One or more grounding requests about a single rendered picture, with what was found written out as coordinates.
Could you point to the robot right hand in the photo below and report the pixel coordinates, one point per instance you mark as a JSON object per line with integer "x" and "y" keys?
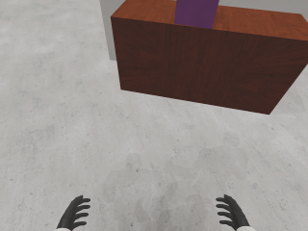
{"x": 236, "y": 214}

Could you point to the robot left hand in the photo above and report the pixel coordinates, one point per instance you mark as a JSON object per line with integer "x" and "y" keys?
{"x": 69, "y": 216}

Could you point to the pedestal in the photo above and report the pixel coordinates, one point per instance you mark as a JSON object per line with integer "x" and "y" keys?
{"x": 247, "y": 61}

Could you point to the carton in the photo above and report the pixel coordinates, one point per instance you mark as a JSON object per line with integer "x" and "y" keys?
{"x": 196, "y": 13}

